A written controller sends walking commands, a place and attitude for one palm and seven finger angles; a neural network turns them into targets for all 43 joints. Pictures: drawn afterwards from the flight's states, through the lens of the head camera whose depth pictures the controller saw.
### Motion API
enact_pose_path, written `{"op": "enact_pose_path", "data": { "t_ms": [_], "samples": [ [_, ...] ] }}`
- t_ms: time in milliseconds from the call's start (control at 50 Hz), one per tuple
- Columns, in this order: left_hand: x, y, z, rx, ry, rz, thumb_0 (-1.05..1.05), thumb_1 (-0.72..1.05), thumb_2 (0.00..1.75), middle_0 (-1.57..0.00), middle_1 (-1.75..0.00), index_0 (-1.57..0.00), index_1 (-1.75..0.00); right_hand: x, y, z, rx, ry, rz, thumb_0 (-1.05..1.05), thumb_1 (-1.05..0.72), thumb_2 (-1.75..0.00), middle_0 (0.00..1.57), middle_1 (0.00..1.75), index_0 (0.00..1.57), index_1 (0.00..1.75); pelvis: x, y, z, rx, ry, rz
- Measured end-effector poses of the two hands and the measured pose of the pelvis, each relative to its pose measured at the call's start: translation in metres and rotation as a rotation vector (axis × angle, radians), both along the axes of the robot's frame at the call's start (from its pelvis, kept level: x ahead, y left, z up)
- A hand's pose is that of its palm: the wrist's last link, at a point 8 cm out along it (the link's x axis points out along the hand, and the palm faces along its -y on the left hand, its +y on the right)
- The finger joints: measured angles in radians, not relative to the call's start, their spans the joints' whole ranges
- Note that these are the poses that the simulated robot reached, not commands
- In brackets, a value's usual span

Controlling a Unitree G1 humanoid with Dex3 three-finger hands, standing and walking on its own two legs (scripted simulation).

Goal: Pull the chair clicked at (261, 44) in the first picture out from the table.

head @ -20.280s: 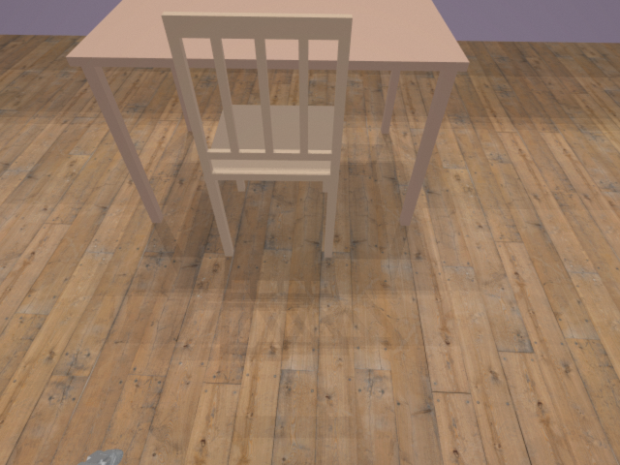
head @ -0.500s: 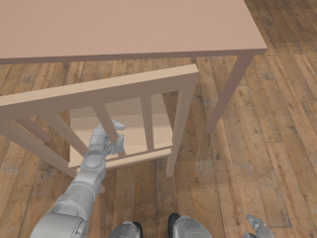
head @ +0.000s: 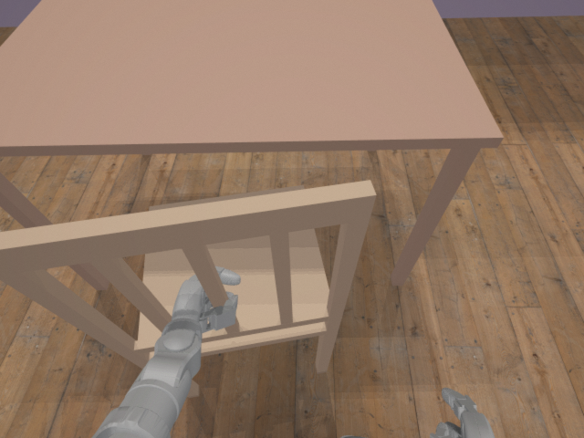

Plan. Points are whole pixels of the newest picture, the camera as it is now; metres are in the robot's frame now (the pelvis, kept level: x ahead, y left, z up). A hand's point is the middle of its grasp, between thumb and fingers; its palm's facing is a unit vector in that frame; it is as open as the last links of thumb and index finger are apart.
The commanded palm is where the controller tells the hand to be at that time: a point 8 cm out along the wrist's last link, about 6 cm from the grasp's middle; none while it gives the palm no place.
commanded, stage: stop walking, hand still on the chair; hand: left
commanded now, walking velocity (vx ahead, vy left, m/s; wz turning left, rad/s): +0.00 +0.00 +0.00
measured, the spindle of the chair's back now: (217, 294) +0.33 +0.14 -0.07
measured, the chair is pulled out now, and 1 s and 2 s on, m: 0.15 0.16 0.16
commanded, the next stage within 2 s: open the thumb and straighten the fingers in 0.50 s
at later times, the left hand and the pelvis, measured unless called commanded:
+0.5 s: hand (229, 308) +0.31 +0.12 -0.07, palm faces +0.00 -0.99 -0.14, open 5.6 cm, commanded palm +0.29 +0.17 -0.05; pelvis +0.04 +0.00 +0.00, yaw +0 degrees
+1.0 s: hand (225, 306) +0.31 +0.12 -0.07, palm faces -0.02 -0.99 -0.15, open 12.3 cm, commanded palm +0.30 +0.17 -0.05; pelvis +0.02 +0.02 -0.03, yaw +2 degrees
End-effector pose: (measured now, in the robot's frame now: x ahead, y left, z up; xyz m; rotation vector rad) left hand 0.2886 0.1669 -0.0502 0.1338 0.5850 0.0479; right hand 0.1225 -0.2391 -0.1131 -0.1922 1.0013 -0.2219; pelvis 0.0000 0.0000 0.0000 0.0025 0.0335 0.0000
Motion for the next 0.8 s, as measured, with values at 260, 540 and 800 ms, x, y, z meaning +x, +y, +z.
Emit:
{"op": "enact_pose_path", "data": {
  "t_ms": [260, 540, 800],
  "samples": [
    [0.001, 0.0, 0.001, -0.003, 0.02, 0.011, 0.1, 0.66, 0.77, -0.21, -1.11, -0.5, -1.44, 0.052, -0.006, 0.014, -0.008, -0.075, 0.025, 0.01, -0.9, -0.9, 0.2, 0.3, 0.2, 0.3, 0.03, -0.004, 0.003, -0.004, -0.022, 0.007],
    [0.002, 0.0, 0.001, -0.001, 0.022, -0.003, 0.1, 0.66, 0.77, -0.21, -1.13, -0.5, -1.44, 0.04, -0.002, 0.01, 0.008, -0.023, 0.008, 0.01, -0.9, -0.9, 0.2, 0.3, 0.2, 0.3, 0.04, -0.001, 0.004, -0.008, -0.034, 0.007],
    [0.008, 0.006, 0.001, -0.001, -0.012, -0.029, 0.05, 0.42, 0.66, -0.31, -1.26, -0.5, -1.44, 0.027, -0.004, 0.001, 0.042, -0.062, 0.018, 0.01, -0.9, -0.9, 0.2, 0.3, 0.2, 0.3, 0.031, 0.009, -0.011, -0.002, 0.101, 0.026]
  ]
}}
